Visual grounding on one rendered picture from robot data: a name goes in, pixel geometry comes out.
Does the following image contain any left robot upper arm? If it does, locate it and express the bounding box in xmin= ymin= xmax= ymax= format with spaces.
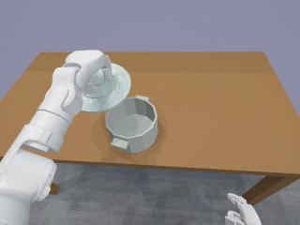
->
xmin=0 ymin=148 xmax=57 ymax=225

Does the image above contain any lid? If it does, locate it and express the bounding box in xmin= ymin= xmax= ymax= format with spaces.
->
xmin=81 ymin=63 xmax=131 ymax=113

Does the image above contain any left robot forearm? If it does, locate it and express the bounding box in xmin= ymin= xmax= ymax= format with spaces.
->
xmin=0 ymin=60 xmax=91 ymax=178

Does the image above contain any robot left hand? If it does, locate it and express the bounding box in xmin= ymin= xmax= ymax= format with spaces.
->
xmin=65 ymin=50 xmax=113 ymax=95

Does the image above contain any robot right hand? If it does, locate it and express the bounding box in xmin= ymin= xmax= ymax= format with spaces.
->
xmin=225 ymin=193 xmax=262 ymax=225

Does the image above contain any table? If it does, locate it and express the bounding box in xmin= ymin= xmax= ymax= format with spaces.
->
xmin=0 ymin=52 xmax=300 ymax=206

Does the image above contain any pot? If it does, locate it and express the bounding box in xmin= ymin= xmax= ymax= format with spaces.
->
xmin=105 ymin=95 xmax=158 ymax=154

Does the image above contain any knob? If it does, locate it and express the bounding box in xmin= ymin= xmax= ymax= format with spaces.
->
xmin=91 ymin=72 xmax=105 ymax=87

